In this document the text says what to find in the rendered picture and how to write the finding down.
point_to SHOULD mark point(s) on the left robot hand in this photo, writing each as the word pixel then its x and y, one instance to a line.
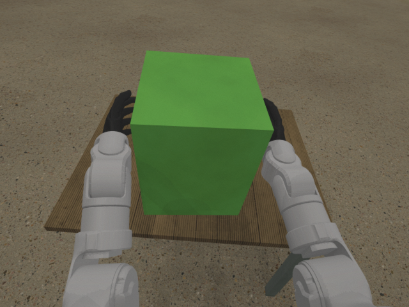
pixel 114 120

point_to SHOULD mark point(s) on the right robot upper arm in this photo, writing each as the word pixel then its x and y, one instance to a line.
pixel 333 281

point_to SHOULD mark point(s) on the carton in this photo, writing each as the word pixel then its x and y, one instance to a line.
pixel 200 129

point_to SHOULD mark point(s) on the robot right forearm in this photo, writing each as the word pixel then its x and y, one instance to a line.
pixel 309 230

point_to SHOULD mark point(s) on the robot left forearm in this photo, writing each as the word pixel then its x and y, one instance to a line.
pixel 106 201

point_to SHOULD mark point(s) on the table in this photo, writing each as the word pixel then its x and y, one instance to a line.
pixel 259 222

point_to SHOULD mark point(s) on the right robot hand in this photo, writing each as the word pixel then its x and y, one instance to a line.
pixel 276 120

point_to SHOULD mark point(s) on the left robot upper arm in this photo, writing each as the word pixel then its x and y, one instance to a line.
pixel 103 285

